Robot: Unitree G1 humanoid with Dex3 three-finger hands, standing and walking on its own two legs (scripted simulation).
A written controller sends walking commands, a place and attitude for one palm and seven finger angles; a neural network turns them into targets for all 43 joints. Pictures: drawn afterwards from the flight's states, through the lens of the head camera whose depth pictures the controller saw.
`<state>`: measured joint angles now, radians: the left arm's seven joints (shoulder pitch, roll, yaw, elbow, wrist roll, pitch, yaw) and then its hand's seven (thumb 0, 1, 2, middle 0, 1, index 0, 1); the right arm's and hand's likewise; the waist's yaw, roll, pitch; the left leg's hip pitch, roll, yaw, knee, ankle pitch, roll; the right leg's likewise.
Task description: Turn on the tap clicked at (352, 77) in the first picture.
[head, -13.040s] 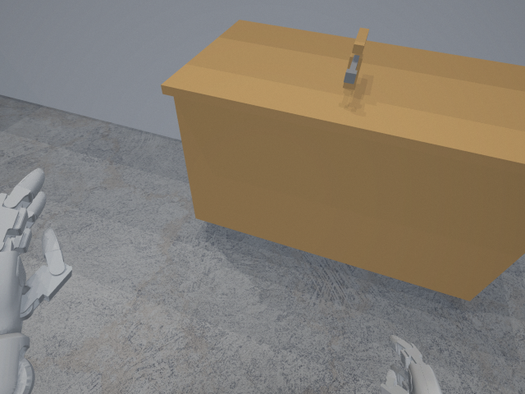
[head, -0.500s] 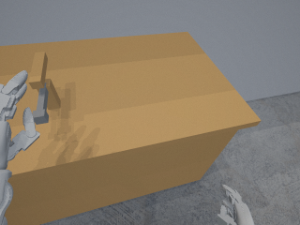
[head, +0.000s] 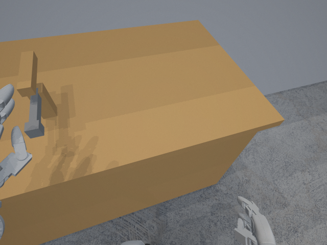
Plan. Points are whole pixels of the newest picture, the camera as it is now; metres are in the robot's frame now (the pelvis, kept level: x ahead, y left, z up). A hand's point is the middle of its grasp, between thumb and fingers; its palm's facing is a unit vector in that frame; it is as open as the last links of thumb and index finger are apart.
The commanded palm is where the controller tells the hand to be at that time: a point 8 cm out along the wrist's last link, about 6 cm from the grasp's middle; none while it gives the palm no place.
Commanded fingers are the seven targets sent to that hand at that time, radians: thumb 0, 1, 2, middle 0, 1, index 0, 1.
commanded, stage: come to a stop and stand still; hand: left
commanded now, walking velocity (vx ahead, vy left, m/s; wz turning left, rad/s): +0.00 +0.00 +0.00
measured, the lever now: (34, 129) +0.32 +0.32 +0.09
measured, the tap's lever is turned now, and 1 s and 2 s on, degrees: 0 0 0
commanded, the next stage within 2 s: look again from close up in 0.26 s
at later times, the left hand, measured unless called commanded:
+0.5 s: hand (29, 165) +0.21 +0.24 +0.16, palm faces +0.38 -0.84 -0.38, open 7.4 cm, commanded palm +0.15 +0.28 +0.18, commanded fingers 0.00 0.90 0.90 -0.20 -0.30 -0.20 -0.30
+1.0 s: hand (43, 167) +0.21 +0.22 +0.16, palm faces +0.35 -0.87 -0.36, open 7.4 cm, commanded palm +0.15 +0.27 +0.18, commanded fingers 0.00 0.90 0.90 -0.20 -0.30 -0.20 -0.30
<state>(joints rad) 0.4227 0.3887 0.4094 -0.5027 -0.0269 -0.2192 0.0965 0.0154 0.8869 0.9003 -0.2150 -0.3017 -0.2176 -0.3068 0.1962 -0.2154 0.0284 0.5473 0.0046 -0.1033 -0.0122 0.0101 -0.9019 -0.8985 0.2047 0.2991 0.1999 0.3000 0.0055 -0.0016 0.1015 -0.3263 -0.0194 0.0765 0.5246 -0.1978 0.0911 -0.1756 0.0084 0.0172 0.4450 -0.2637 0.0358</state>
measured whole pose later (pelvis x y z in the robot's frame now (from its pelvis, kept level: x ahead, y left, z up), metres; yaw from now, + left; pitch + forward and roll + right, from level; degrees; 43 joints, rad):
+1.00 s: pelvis -0.02 -0.03 +0.00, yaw +1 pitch -3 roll -1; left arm 0.28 0.36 0.33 -0.38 -0.06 0.04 0.02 0.01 0.90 0.90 -0.20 -0.30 -0.21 -0.30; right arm 0.15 -0.23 0.06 0.59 0.00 -0.10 0.01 0.01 -0.90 -0.90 0.21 0.30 0.20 0.30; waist 0.02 0.02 0.01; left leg -0.32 -0.02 0.07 0.52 -0.17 0.06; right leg -0.21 0.00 -0.01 0.55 -0.29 0.00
